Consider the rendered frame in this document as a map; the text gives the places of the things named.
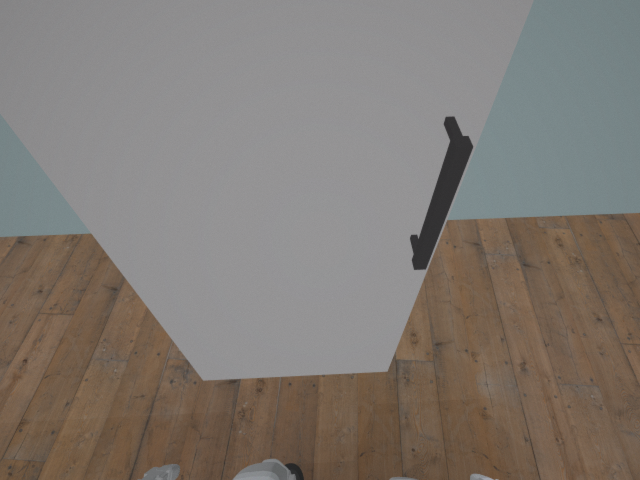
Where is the fridge door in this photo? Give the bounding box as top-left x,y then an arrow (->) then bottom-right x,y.
0,0 -> 534,381

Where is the handle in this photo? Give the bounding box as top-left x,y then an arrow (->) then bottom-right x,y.
410,117 -> 473,270

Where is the left robot shin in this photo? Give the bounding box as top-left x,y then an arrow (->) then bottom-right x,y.
262,459 -> 289,470

